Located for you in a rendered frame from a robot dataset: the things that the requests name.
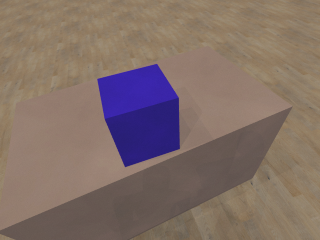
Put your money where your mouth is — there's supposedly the carton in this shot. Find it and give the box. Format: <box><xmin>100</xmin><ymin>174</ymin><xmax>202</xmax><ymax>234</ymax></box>
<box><xmin>97</xmin><ymin>64</ymin><xmax>180</xmax><ymax>167</ymax></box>

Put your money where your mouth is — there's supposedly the pedestal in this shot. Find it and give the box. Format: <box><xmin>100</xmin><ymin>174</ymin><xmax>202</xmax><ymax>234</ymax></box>
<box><xmin>0</xmin><ymin>46</ymin><xmax>293</xmax><ymax>240</ymax></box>

